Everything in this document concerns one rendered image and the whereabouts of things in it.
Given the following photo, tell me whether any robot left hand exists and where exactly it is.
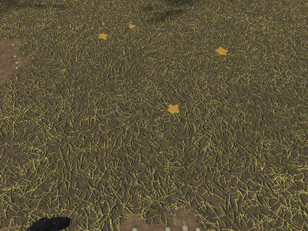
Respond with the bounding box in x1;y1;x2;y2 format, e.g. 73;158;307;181
26;217;70;231

